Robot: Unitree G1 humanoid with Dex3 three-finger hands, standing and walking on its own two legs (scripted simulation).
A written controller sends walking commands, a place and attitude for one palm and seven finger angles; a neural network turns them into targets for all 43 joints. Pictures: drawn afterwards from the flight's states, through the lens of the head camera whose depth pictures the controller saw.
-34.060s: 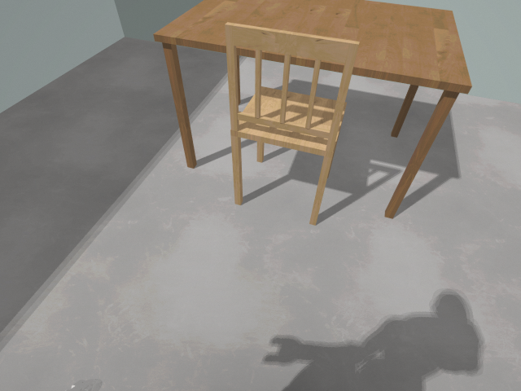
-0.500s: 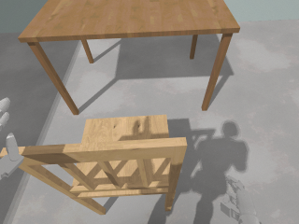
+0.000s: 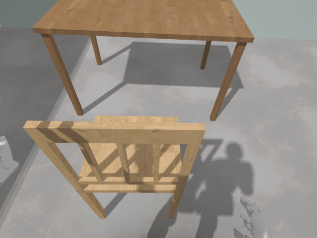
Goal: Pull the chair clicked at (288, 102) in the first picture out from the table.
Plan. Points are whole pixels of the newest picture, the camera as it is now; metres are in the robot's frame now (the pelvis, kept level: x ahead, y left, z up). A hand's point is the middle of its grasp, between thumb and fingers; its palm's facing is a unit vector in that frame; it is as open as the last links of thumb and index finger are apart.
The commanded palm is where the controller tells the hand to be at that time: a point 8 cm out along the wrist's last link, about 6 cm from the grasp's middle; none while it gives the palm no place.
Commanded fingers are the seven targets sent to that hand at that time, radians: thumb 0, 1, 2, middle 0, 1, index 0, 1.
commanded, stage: step back with the hand held close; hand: left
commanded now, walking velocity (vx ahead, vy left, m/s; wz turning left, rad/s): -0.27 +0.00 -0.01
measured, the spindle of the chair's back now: (124, 162) +0.34 +0.14 -0.08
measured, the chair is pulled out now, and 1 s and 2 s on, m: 0.59 0.59 0.59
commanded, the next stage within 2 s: stop stepping back and stand still in 0.94 s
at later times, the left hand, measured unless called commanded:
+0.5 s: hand (6, 187) +0.16 +0.25 +0.18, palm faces +0.48 -0.69 -0.54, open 7.4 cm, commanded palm +0.09 +0.28 +0.19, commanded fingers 0.00 0.90 0.90 -0.20 -0.30 -0.20 -0.30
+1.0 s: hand out of the picture +0.10 +0.23 +0.19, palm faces +0.38 -0.75 -0.54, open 7.4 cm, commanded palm +0.03 +0.28 +0.19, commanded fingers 0.00 0.90 0.90 -0.20 -0.30 -0.20 -0.30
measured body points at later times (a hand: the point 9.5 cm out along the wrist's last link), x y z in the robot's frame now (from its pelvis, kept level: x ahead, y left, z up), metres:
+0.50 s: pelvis -0.03 -0.02 -0.02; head +0.00 -0.01 +0.43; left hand +0.13 +0.29 +0.21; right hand +0.15 -0.25 -0.10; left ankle +0.07 +0.12 -0.72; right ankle +0.06 -0.15 -0.73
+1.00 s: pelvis -0.11 -0.02 +0.00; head -0.06 +0.00 +0.44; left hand +0.08 +0.27 +0.22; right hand +0.06 -0.25 -0.10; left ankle -0.07 +0.11 -0.71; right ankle -0.06 -0.17 -0.73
